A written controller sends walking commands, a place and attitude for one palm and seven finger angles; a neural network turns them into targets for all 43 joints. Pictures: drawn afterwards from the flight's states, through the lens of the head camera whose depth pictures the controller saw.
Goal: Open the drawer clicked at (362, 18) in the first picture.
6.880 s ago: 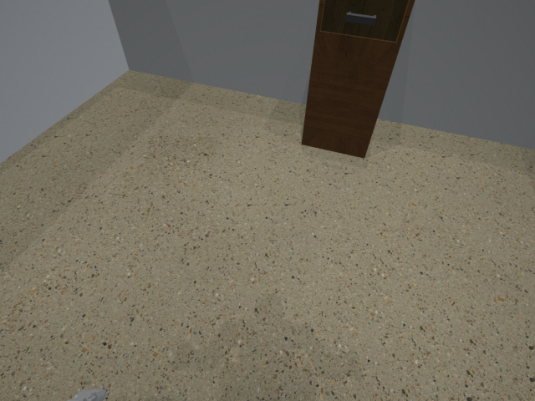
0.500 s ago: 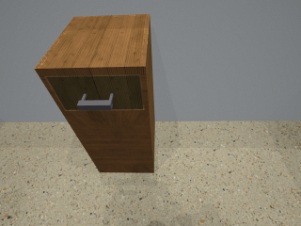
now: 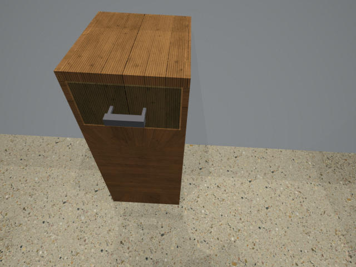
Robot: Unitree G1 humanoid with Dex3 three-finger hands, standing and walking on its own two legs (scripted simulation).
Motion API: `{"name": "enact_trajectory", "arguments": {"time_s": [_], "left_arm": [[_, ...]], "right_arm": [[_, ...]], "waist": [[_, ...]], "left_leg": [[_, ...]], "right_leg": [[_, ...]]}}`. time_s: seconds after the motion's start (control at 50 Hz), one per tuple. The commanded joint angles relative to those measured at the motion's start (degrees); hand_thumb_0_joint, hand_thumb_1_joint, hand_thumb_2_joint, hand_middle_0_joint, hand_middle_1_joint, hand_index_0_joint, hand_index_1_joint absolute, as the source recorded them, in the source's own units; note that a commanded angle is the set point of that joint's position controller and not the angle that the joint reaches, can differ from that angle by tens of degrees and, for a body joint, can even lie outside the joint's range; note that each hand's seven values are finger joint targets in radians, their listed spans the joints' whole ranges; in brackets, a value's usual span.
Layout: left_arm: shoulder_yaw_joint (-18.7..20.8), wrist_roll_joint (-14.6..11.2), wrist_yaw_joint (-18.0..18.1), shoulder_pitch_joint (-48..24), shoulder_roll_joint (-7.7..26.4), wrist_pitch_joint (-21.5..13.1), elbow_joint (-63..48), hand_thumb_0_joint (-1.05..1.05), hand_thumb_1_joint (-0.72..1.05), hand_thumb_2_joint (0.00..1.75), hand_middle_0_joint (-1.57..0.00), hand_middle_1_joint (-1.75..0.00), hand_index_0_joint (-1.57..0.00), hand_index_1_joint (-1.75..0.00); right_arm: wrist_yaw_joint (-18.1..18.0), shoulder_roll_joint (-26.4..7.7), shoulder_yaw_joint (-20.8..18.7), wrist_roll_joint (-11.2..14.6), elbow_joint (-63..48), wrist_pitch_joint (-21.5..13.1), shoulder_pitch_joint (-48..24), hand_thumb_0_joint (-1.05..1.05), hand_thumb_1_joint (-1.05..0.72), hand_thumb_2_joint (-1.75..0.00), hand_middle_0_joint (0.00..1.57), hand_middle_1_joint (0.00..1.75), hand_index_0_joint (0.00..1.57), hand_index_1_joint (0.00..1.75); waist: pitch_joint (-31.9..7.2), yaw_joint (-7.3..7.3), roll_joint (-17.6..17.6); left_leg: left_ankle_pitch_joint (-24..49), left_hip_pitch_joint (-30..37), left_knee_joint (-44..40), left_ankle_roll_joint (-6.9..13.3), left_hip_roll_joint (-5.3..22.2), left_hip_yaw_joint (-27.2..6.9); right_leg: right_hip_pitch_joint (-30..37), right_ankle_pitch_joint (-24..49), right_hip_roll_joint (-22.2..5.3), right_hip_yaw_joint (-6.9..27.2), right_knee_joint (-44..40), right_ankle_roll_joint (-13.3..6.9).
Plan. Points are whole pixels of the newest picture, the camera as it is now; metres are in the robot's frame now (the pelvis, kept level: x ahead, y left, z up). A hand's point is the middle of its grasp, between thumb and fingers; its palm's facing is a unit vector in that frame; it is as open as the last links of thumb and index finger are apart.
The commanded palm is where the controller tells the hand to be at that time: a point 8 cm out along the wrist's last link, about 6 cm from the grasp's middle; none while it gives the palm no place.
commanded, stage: come to a stop and stand still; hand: left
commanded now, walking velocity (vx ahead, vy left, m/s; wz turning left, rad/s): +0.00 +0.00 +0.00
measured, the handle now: (126, 115) +0.54 +0.21 -0.01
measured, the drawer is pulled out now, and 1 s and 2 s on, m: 0.00 0.00 0.00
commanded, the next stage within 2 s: look again from close up in 0.16 s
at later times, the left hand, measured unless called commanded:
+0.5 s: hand out of the picture -0.02 +0.18 -0.18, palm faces +0.02 -0.98 -0.20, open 7.3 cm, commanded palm none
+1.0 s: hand out of the picture +0.09 +0.19 -0.11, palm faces -0.08 -0.83 -0.55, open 7.3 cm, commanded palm +0.09 +0.21 -0.05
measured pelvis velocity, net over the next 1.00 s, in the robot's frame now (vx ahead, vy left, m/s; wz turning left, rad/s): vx -0.02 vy -0.02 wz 0.00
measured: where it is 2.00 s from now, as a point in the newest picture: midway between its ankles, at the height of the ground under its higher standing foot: outside the picture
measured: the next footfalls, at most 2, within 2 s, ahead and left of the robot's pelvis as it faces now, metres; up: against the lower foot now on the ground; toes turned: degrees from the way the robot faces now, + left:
none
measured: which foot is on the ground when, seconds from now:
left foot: down 0.00-1.00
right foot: down 0.00-1.00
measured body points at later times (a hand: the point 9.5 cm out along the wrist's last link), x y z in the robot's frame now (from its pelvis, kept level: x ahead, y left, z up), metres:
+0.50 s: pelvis -0.01 +0.00 -0.01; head +0.00 +0.00 +0.44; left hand -0.02 +0.23 -0.16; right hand -0.01 -0.21 -0.17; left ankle -0.04 +0.11 -0.74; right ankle -0.03 -0.14 -0.74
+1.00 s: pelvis -0.02 -0.02 -0.01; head -0.01 -0.03 +0.44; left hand +0.09 +0.23 -0.07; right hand +0.04 -0.26 -0.15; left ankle -0.04 +0.11 -0.74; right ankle -0.03 -0.14 -0.74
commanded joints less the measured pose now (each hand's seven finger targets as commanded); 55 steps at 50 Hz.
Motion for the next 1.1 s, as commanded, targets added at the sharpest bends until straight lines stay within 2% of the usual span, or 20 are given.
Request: {"name": "enact_trajectory", "arguments": {"time_s": [0.0, 0.22, 0.24, 0.26, 0.28, 0.3, 0.38, 0.5, 0.62, 0.82, 0.84, 0.86, 0.88, 0.9, 0.92, 0.94, 0.98, 1.02, 1.04, 1.08], "left_arm": [[0.35, -0.06, 0.5, 4.11, 4.71, -0.8, -1.09, 0.0, 0.9, 0.9, -0.2, -0.3, -0.2, -0.3], [0.19, -0.08, 0.65, 5.76, 3.91, -1.08, -0.63, 0.0, 0.9, 0.9, -0.2, -0.3, -0.2, -0.3], [-0.66, 0.8, 2.85, 7.97, 5.33, -2.98, -0.1, 0.0, 0.9, 0.9, -0.2, -0.3, -0.2, -0.3], [-0.09, 0.4, 2.36, 7.55, 6.9, -3.29, -2.46, 0.0, 0.9, 0.9, -0.2, -0.3, -0.2, -0.3], [-0.59, 0.27, 1.78, 6.21, 5.8, -3.23, -3.08, 0.0, 0.9, 0.9, -0.2, -0.3, -0.2, -0.3], [-0.68, 0.23, 1.34, 6.02, 5.84, -3.14, -3.65, 0.0, 0.9, 0.9, -0.2, -0.3, -0.2, -0.3], [-0.71, 0.02, 0.89, 7.0, 4.31, -2.69, -3.71, 0.0, 0.9, 0.9, -0.2, -0.3, -0.2, -0.3], [-0.7, 0.11, 0.47, 6.45, 4.49, -1.84, -3.98, 0.0, 0.9, 0.9, -0.2, -0.3, -0.2, -0.3], [-0.51, 0.17, 0.22, 6.81, 4.63, -1.84, -4.04, 0.0, 0.9, 0.9, -0.2, -0.3, -0.2, -0.3], [-0.23, 0.14, 0.17, 7.26, 4.33, -2.11, -3.37, 0.0, 0.9, 0.9, -0.2, -0.3, -0.2, -0.3], [0.07, 0.51, 2.55, 11.12, 6.84, -3.0, -1.59, 0.0, 0.9, 0.9, -0.2, -0.3, -0.2, -0.3], [-1.77, 8.45, 2.94, -33.5, 23.09, -13.47, -88.46, 0.0, 0.88, 0.89, -0.2, -0.32, -0.2, -0.32], [2.2, 9.9, 7.92, -6.51, 21.31, -9.05, -72.44, 0.0, 0.85, 0.88, -0.2, -0.33, -0.2, -0.33], [-3.27, 9.69, 10.69, 7.4, 9.43, -0.04, -66.29, 0.0, 0.83, 0.87, -0.21, -0.34, -0.21, -0.34], [-7.28, 12.82, 11.05, 7.84, 3.89, 1.69, -66.65, 0.0, 0.81, 0.86, -0.21, -0.36, -0.21, -0.36], [-7.07, 17.77, 12.42, 3.31, 7.67, 1.29, -71.45, 0.0, 0.78, 0.85, -0.21, -0.37, -0.21, -0.37], [-6.04, 30.43, 15.8, 8.51, 9.68, 1.36, -67.75, 0.0, 0.74, 0.83, -0.21, -0.4, -0.21, -0.4], [-4.86, 41.88, 18.37, 18.75, 9.72, 1.4, -63.4, 0.0, 0.69, 0.81, -0.22, -0.43, -0.22, -0.43], [-5.36, 46.6, 19.44, 23.39, 8.55, 1.0, -61.0, 0.0, 0.67, 0.8, -0.22, -0.45, -0.22, -0.45], [-5.12, 53.45, 20.43, 26.33, 8.14, -0.67, -59.84, 0.0, 0.62, 0.78, -0.22, -0.48, -0.22, -0.48]], "right_arm": [[-0.25, -5.84, -0.73, 0.21, -1.03, -0.96, 4.48, 0.0, -0.9, -0.9, 0.2, 0.3, 0.2, 0.3], [-0.32, -4.8, -0.6, 0.35, -0.21, -1.3, 6.82, 0.0, -0.9, -0.9, 0.2, 0.3, 0.2, 0.3], [0.66, -7.47, -0.55, 0.9, -4.47, -1.93, 2.93, 0.0, -0.9, -0.9, 0.2, 0.3, 0.2, 0.3], [0.91, -5.0, -0.64, 0.06, -5.61, -1.66, 5.74, 0.0, -0.9, -0.9, 0.2, 0.3, 0.2, 0.3], [1.06, -4.8, -0.46, 0.02, -5.67, -1.71, 7.12, 0.0, -0.9, -0.9, 0.2, 0.3, 0.2, 0.3], [1.21, -4.85, -0.21, -0.15, -6.12, -1.72, 7.18, 0.0, -0.9, -0.9, 0.2, 0.3, 0.2, 0.3], [0.59, -5.62, -0.1, 0.0, -6.49, -1.95, 8.41, 0.0, -0.9, -0.9, 0.2, 0.3, 0.2, 0.3], [0.68, -5.4, 0.13, 0.03, -5.84, -1.26, 7.67, 0.0, -0.9, -0.9, 0.2, 0.3, 0.2, 0.3], [0.75, -5.2, 0.18, -0.02, -4.78, -1.11, 7.32, 0.0, -0.9, -0.9, 0.2, 0.3, 0.2, 0.3], [0.43, -4.75, 0.22, 0.03, -3.14, -1.35, 7.42, 0.0, -0.9, -0.9, 0.2, 0.3, 0.2, 0.3], [0.94, -7.22, -0.66, 0.59, -7.26, -1.35, 0.81, 0.0, -0.9, -0.9, 0.2, 0.3, 0.2, 0.3], [-2.14, -14.95, -0.82, 3.18, -25.35, -10.38, 2.02, 0.0, -0.9, -0.9, 0.2, 0.3, 0.2, 0.3], [-4.46, -10.93, -1.39, 2.33, -22.54, -15.47, -2.35, 0.0, -0.9, -0.9, 0.2, 0.3, 0.2, 0.3], [-4.44, -8.32, -2.4, 4.0, -21.95, -17.18, -3.31, 0.0, -0.9, -0.9, 0.2, 0.3, 0.2, 0.3], [-4.25, -8.53, -1.95, 4.1, -22.26, -18.01, -2.98, 0.0, -0.9, -0.9, 0.2, 0.3, 0.2, 0.3], [-3.8, -10.78, -2.22, 3.02, -25.54, -18.58, -5.8, 0.0, -0.9, -0.9, 0.2, 0.3, 0.2, 0.3], [-2.87, -11.68, -2.69, -0.23, -28.48, -16.48, -4.45, 0.0, -0.9, -0.9, 0.2, 0.3, 0.2, 0.3], [-1.11, -11.44, -4.1, -1.75, -33.49, -13.43, -6.22, 0.0, -0.9, -0.9, 0.2, 0.3, 0.2, 0.3], [-0.09, -11.49, -4.63, -2.69, -35.33, -11.25, -7.83, 0.0, -0.9, -0.9, 0.2, 0.3, 0.2, 0.3], [2.05, -11.2, -4.72, -3.06, -37.81, -6.51, -10.17, 0.0, -0.9, -0.9, 0.2, 0.3, 0.2, 0.3]], "waist": [[1.33, 0.01, 2.51], [1.5, -0.16, 1.81], [3.59, 0.56, 2.08], [0.9, -0.97, 2.98], [0.02, -1.23, 3.07], [-1.49, -0.82, 5.52], [-1.98, -0.89, 3.55], [4.56, -0.61, 1.51], [4.71, -0.42, 0.11], [2.19, -0.29, 0.81], [5.35, 1.94, -8.61], [-25.33, -3.58, 10.75], [-23.03, 1.59, 19.51], [-13.99, 0.27, 15.41], [-8.6, -0.81, 10.33], [-3.58, -1.51, 7.86], [-6.39, -1.61, -2.75], [-8.39, 2.19, -6.4], [-6.34, 3.72, -8.92], [-4.94, 5.72, -12.66]], "left_leg": [[19.19, 0.18, -5.1, 0.52, 6.74, -5.12], [18.28, -0.31, -5.56, 0.66, 6.37, -5.13], [27.95, -5.89, 5.68, -0.66, 6.88, -4.23], [13.14, -5.75, 3.27, -0.15, 4.82, -4.73], [9.95, -6.71, 1.59, 0.31, 5.23, -5.41], [10.92, -6.5, 1.67, 1.09, 5.35, -5.43], [19.36, -4.75, 2.61, 2.04, 6.13, -5.69], [7.87, -8.19, -1.14, 2.04, 5.45, -5.72], [4.1, -8.0, -2.28, 1.85, 5.01, -5.25], [9.09, -5.23, -1.35, 1.37, 5.35, -4.19], [10.35, -11.75, 11.0, -0.94, 5.95, -3.03], [20.9, 6.56, 1.52, 2.31, 0.01, -1.46], [29.08, 8.4, 2.59, 1.72, 1.83, -2.05], [23.7, 0.04, 1.16, -0.03, 1.94, -2.89], [20.35, -3.91, 2.38, 0.13, 1.94, -2.57], [14.23, -7.44, 3.94, 0.28, 0.76, -4.25], [9.82, -12.38, 8.16, 0.83, -0.42, -4.09], [7.49, -16.4, 10.86, 0.11, -1.77, -2.71], [5.93, -19.67, 11.73, -0.16, -2.09, -2.57], [3.65, -24.83, 13.25, -0.27, -2.38, -2.08]], "right_leg": [[-0.98, 11.32, -3.34, 2.01, -3.17, -1.86], [-0.27, 11.38, -3.47, 1.6, -3.79, -1.75], [-3.04, 25.1, -5.07, 4.48, -1.82, -2.51], [-1.47, 17.95, -5.56, 3.87, 0.22, -3.76], [-2.76, 8.7, -3.97, 3.21, 1.07, -4.24], [-2.12, 6.52, -2.91, 2.44, 1.89, -4.19], [-2.04, 9.06, -2.14, 1.25, 3.75, -3.91], [-4.53, 4.03, -1.98, 1.81, 1.79, -3.43], [-5.23, 2.29, -2.22, 2.69, 0.0, -3.43], [-3.92, 8.45, -2.45, 2.97, 0.1, -3.62], [-4.65, 33.2, -6.36, 7.24, -1.75, -2.61], [0.37, 27.91, 0.72, 8.07, 5.53, -4.59], [-3.92, 13.59, 1.85, 2.94, 8.59, -5.25], [-9.04, 4.32, 2.88, 0.29, 8.56, -4.39], [-10.87, 5.89, 2.94, -1.1, 7.61, -3.89], [-14.31, 5.42, 3.26, -0.04, 7.25, -4.24], [-19.74, 1.07, 4.02, -1.23, 8.75, -4.2], [-20.55, -5.17, 4.42, 1.13, 9.12, -4.67], [-21.23, -5.32, 4.7, 2.81, 9.45, -5.11], [-21.05, -2.81, 4.16, 5.53, 10.66, -5.79]]}}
